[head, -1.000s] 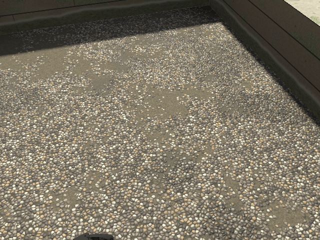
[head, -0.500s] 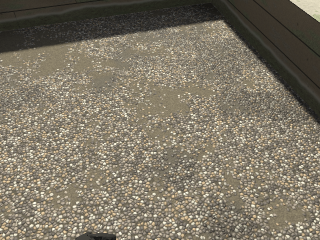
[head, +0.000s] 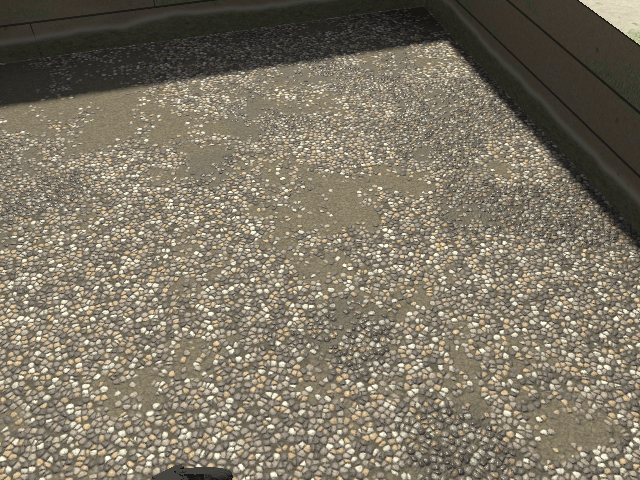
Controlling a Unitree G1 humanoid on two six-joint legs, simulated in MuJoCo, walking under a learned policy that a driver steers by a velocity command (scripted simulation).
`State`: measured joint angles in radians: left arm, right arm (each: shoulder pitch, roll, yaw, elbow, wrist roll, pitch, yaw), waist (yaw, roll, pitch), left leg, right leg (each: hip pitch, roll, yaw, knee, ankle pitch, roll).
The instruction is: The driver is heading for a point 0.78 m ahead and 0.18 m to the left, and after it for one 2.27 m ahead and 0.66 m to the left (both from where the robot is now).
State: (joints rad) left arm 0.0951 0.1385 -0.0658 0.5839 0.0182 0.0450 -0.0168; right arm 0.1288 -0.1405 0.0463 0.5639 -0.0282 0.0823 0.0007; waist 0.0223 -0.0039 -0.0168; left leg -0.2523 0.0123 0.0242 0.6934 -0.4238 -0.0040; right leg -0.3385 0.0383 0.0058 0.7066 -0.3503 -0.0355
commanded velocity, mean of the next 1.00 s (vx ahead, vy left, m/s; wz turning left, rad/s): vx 0.50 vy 0.00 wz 0.00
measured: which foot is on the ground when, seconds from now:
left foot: down 0.00-1.00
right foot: down 0.00-1.00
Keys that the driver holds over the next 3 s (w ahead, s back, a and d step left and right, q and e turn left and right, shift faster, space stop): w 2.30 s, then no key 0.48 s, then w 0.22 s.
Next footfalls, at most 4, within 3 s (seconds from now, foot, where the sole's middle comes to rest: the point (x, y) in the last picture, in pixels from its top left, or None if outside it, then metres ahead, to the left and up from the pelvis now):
none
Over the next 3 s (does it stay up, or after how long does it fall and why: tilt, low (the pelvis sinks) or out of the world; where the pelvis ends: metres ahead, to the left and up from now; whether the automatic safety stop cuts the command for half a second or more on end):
stays up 0.02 0.00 0.02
